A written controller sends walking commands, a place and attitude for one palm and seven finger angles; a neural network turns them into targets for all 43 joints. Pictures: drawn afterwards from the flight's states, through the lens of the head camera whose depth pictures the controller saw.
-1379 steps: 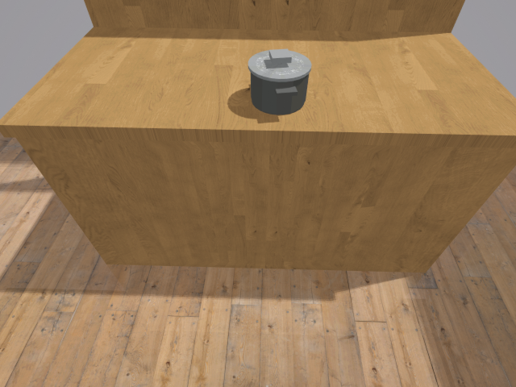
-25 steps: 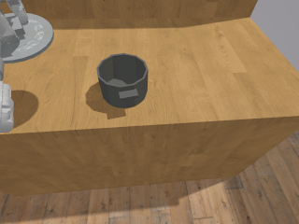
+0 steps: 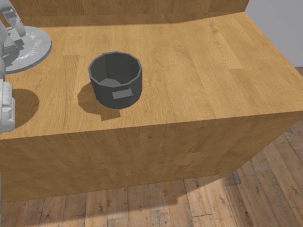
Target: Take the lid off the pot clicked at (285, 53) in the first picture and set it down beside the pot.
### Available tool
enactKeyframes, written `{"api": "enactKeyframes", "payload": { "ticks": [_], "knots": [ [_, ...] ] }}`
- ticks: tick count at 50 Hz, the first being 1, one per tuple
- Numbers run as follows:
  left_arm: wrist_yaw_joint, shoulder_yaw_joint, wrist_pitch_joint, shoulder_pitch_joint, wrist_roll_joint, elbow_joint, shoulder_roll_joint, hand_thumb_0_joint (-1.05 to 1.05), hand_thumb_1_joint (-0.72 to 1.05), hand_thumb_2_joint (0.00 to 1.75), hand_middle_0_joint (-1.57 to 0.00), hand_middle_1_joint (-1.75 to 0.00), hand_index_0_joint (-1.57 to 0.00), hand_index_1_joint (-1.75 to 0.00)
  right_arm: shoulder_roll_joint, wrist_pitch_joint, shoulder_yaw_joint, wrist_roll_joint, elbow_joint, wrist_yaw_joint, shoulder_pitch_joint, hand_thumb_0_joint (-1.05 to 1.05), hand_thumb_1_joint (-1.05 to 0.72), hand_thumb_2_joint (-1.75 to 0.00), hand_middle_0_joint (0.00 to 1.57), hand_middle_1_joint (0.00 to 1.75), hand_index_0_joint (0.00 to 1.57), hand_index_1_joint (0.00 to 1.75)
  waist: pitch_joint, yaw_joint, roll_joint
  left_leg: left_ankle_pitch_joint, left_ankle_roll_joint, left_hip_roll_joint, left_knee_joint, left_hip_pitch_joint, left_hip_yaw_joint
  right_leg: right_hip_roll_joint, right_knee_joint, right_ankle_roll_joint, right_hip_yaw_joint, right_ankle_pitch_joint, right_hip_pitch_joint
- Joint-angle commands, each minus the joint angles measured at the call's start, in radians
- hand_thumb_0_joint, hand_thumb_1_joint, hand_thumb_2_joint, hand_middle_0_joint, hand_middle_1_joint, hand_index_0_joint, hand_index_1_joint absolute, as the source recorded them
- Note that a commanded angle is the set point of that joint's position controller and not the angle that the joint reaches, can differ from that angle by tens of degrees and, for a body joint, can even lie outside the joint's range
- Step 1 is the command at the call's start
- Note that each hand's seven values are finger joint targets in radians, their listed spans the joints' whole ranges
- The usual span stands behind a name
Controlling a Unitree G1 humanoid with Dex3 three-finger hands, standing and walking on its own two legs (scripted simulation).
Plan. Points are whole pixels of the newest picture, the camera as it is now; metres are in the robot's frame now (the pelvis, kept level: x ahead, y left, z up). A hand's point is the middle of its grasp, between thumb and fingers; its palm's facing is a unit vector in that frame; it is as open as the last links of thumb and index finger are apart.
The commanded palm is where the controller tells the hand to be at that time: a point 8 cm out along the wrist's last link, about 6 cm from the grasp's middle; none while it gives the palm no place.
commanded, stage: lower the lid onto the table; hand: left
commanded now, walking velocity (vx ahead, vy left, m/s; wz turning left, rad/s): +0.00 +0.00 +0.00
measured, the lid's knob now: (7, 39) +0.51 +0.29 +0.22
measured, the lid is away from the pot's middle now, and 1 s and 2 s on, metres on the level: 0.22 0.24 0.25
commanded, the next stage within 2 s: none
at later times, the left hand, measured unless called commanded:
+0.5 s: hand (12, 50) +0.50 +0.28 +0.20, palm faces -0.39 -0.21 -0.90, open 8.9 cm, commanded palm +0.54 +0.28 +0.27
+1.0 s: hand (15, 62) +0.50 +0.30 +0.17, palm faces -0.43 -0.21 -0.88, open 8.9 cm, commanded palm +0.54 +0.29 +0.24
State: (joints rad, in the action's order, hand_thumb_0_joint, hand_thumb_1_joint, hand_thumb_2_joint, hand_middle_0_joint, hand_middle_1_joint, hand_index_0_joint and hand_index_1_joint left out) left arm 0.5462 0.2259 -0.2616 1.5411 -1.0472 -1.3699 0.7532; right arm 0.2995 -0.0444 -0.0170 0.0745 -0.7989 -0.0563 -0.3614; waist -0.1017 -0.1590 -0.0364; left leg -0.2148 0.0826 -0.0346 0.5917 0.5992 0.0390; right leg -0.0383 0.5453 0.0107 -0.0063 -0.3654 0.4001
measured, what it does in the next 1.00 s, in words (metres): stands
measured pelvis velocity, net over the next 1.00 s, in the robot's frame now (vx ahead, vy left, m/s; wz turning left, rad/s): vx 0.00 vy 0.01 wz -0.03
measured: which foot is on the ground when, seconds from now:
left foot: down 0.00-1.00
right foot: down 0.00-1.00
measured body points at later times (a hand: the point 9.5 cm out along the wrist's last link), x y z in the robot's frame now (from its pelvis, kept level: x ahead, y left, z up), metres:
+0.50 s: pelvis +0.01 +0.00 +0.00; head +0.08 +0.01 +0.44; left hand +0.52 +0.29 +0.25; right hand -0.01 -0.29 -0.12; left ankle +0.04 +0.07 -0.73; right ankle -0.07 -0.12 -0.73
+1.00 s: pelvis +0.00 +0.01 -0.01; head +0.08 +0.02 +0.43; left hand +0.52 +0.30 +0.22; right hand -0.03 -0.28 -0.12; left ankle +0.04 +0.07 -0.73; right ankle -0.07 -0.12 -0.73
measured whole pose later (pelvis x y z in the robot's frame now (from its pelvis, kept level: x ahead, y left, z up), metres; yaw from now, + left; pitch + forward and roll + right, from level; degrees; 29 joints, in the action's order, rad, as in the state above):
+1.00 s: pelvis +0.00 +0.01 -0.01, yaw -1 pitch +16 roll -3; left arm 0.52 0.17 -0.13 1.41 -1.04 -1.37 0.82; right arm 0.30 -0.08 -0.01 0.08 -0.76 -0.07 -0.39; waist -0.11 -0.18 -0.03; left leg -0.27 0.09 -0.01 0.70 0.70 0.05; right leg -0.06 0.62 0.00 0.00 -0.40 0.49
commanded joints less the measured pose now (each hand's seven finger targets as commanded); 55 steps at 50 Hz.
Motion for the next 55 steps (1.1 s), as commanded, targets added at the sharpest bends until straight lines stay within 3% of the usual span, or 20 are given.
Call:
{"api": "enactKeyframes", "payload": {
  "ticks": [1,4,6,8,17,19,21,25,28,30,31,37,39,42,45,47,49,51,52,55],
  "knots": [
    [-0.044,-0.012,0.023,0.572,-0.017,0.238,0.207,0.00,0.57,1.01,-0.66,-1.10,-0.67,-1.07,0.191,0.024,0.058,0.000,0.066,-0.023,-0.097,0.00,-0.90,-0.90,0.20,0.30,0.20,0.30,-0.424,0.000,-0.085,0.326,0.011,0.027,0.008,-0.561,-0.083,-0.031,-0.074,0.029,-0.021,0.306,0.169],
    [-0.047,-0.042,0.022,0.585,-0.035,0.236,0.262,0.00,0.57,1.01,-0.66,-1.10,-0.67,-1.07,0.193,0.019,0.064,-0.003,0.064,-0.022,-0.098,0.00,-0.90,-0.90,0.20,0.30,0.20,0.30,-0.434,-0.003,-0.098,0.320,0.013,0.021,0.021,-0.568,-0.080,-0.038,-0.069,0.023,-0.013,0.317,0.166],
    [-0.041,-0.019,0.037,0.569,-0.017,0.281,0.218,0.00,0.57,1.01,-0.66,-1.10,-0.67,-1.07,0.185,0.023,0.064,-0.001,0.077,-0.023,-0.108,0.00,-0.90,-0.90,0.20,0.30,0.20,0.30,-0.469,0.006,-0.125,0.446,0.010,0.024,0.041,-0.603,-0.078,-0.039,-0.057,0.028,-0.019,0.375,0.164],
    [-0.042,-0.018,0.029,0.517,-0.025,0.192,0.211,0.00,0.57,1.01,-0.66,-1.10,-0.67,-1.07,0.190,0.011,0.066,0.003,0.065,-0.020,-0.112,0.00,-0.90,-0.90,0.20,0.30,0.20,0.30,-0.397,-0.009,-0.094,0.402,0.009,0.026,0.041,-0.569,-0.086,-0.044,-0.061,0.021,-0.023,0.340,0.201],
    [-0.045,-0.036,0.054,0.540,-0.017,0.262,0.243,0.00,0.57,1.01,-0.66,-1.10,-0.67,-1.07,0.193,0.004,0.072,0.000,0.072,-0.020,-0.115,0.00,-0.90,-0.90,0.20,0.30,0.20,0.30,-0.449,-0.011,-0.130,0.413,0.011,0.029,0.059,-0.593,-0.082,-0.045,-0.047,0.021,-0.019,0.351,0.202],
    [-0.044,-0.026,0.054,0.487,-0.017,0.189,0.222,0.00,0.57,1.01,-0.66,-1.10,-0.67,-1.07,0.189,0.003,0.068,0.002,0.070,-0.021,-0.122,0.00,-0.90,-0.90,0.20,0.30,0.20,0.30,-0.395,-0.017,-0.089,0.354,0.012,0.025,0.055,-0.546,-0.081,-0.047,-0.051,0.019,-0.023,0.320,0.213],
    [-0.043,-0.039,0.072,0.492,-0.003,0.244,0.241,0.00,0.57,1.01,-0.66,-1.10,-0.67,-1.07,0.188,0.005,0.066,0.000,0.078,-0.025,-0.120,0.00,-0.90,-0.90,0.20,0.30,0.20,0.30,-0.445,-0.006,-0.083,0.389,0.017,0.026,0.065,-0.551,-0.068,-0.043,-0.042,0.022,-0.019,0.359,0.181],
    [-0.047,-0.030,0.072,0.531,-0.012,0.262,0.231,0.00,0.57,1.01,-0.66,-1.10,-0.67,-1.07,0.189,0.000,0.074,-0.001,0.073,-0.023,-0.123,0.00,-0.90,-0.90,0.20,0.30,0.20,0.30,-0.455,-0.014,-0.154,0.416,0.011,0.027,0.075,-0.597,-0.086,-0.049,-0.031,0.022,-0.021,0.346,0.228],
    [-0.049,-0.064,0.085,0.448,-0.014,0.187,0.271,0.00,0.57,1.01,-0.66,-1.10,-0.67,-1.07,0.189,-0.003,0.069,0.002,0.075,-0.027,-0.131,0.00,-0.90,-0.90,0.20,0.30,0.20,0.30,-0.417,-0.018,-0.075,0.374,0.015,0.023,0.082,-0.524,-0.071,-0.049,-0.031,0.018,-0.019,0.350,0.205],
    [-0.050,-0.051,0.089,0.457,-0.007,0.190,0.264,0.00,0.57,1.01,-0.66,-1.10,-0.67,-1.07,0.194,-0.009,0.067,0.005,0.078,-0.025,-0.125,0.00,-0.90,-0.90,0.20,0.30,0.20,0.30,-0.399,-0.019,-0.089,0.335,0.012,0.024,0.074,-0.500,-0.069,-0.045,-0.032,0.019,-0.020,0.336,0.207],
    [-0.048,-0.032,0.098,0.458,0.004,0.211,0.229,0.00,0.57,1.01,-0.66,-1.10,-0.67,-1.07,0.191,-0.006,0.064,0.005,0.080,-0.027,-0.125,0.00,-0.90,-0.90,0.20,0.30,0.20,0.30,-0.412,-0.013,-0.113,0.381,0.013,0.030,0.080,-0.520,-0.064,-0.043,-0.028,0.023,-0.021,0.351,0.218],
    [-0.059,-0.069,0.116,0.502,-0.005,0.259,0.293,0.00,0.57,1.01,-0.66,-1.10,-0.67,-1.07,0.197,-0.011,0.072,0.003,0.076,-0.037,-0.134,0.00,-0.90,-0.90,0.20,0.30,0.20,0.30,-0.476,-0.020,-0.136,0.373,0.014,0.035,0.093,-0.555,-0.069,-0.048,-0.016,0.018,-0.012,0.346,0.223],
    [-0.056,-0.045,0.116,0.497,-0.002,0.251,0.252,0.00,0.57,1.01,-0.66,-1.10,-0.67,-1.07,0.196,-0.009,0.075,0.004,0.071,-0.037,-0.140,0.00,-0.90,-0.90,0.20,0.30,0.20,0.30,-0.455,-0.024,-0.150,0.378,0.008,0.040,0.089,-0.578,-0.089,-0.051,-0.013,0.020,-0.024,0.316,0.267],
    [-0.062,-0.099,0.130,0.477,-0.010,0.266,0.318,0.00,0.57,1.01,-0.66,-1.10,-0.67,-1.07,0.197,-0.010,0.077,0.000,0.077,-0.038,-0.150,0.00,-0.90,-0.90,0.20,0.30,0.20,0.30,-0.504,-0.014,-0.156,0.439,0.006,0.040,0.111,-0.588,-0.081,-0.054,-0.004,0.019,-0.017,0.343,0.249],
    [-0.062,-0.070,0.131,0.383,-0.004,0.143,0.275,0.00,0.57,1.01,-0.66,-1.10,-0.67,-1.07,0.199,-0.018,0.070,0.006,0.079,-0.034,-0.157,0.00,-0.90,-0.90,0.20,0.30,0.20,0.30,-0.389,-0.026,-0.087,0.338,0.005,0.037,0.098,-0.488,-0.079,-0.055,-0.013,0.020,-0.026,0.302,0.264],
    [-0.069,-0.087,0.140,0.471,-0.006,0.250,0.308,0.00,0.57,1.01,-0.66,-1.10,-0.67,-1.07,0.205,-0.024,0.075,0.000,0.079,-0.034,-0.150,0.00,-0.90,-0.90,0.20,0.30,0.20,0.30,-0.456,-0.015,-0.159,0.372,0.002,0.045,0.101,-0.540,-0.082,-0.052,-0.008,0.022,-0.019,0.302,0.268],
    [-0.068,-0.052,0.138,0.487,-0.007,0.275,0.251,0.00,0.57,1.01,-0.66,-1.10,-0.67,-1.07,0.196,-0.020,0.081,0.001,0.082,-0.035,-0.158,0.00,-0.90,-0.90,0.20,0.30,0.20,0.30,-0.477,-0.020,-0.196,0.437,-0.002,0.048,0.108,-0.611,-0.104,-0.056,-0.002,0.025,-0.025,0.299,0.312],
    [-0.064,-0.069,0.152,0.429,0.006,0.262,0.252,0.00,0.57,1.01,-0.66,-1.10,-0.67,-1.07,0.192,-0.014,0.075,-0.001,0.083,-0.038,-0.168,0.00,-0.90,-0.90,0.20,0.30,0.20,0.30,-0.472,-0.009,-0.175,0.479,-0.005,0.054,0.113,-0.619,-0.106,-0.062,0.007,0.028,-0.036,0.292,0.324],
    [-0.071,-0.106,0.150,0.444,-0.007,0.258,0.304,0.00,0.57,1.01,-0.66,-1.10,-0.67,-1.07,0.201,-0.020,0.082,-0.004,0.080,-0.037,-0.167,0.00,-0.90,-0.90,0.20,0.30,0.20,0.30,-0.491,-0.014,-0.158,0.433,-0.006,0.054,0.114,-0.605,-0.109,-0.061,0.001,0.022,-0.027,0.275,0.313],
    [-0.073,-0.061,0.147,0.401,0.002,0.181,0.235,0.00,0.57,1.01,-0.66,-1.10,-0.67,-1.07,0.201,-0.021,0.080,-0.001,0.078,-0.033,-0.174,0.00,-0.90,-0.90,0.20,0.30,0.20,0.30,-0.405,-0.025,-0.126,0.319,-0.004,0.048,0.096,-0.546,-0.118,-0.060,-0.009,0.026,-0.036,0.219,0.344]
  ]
}}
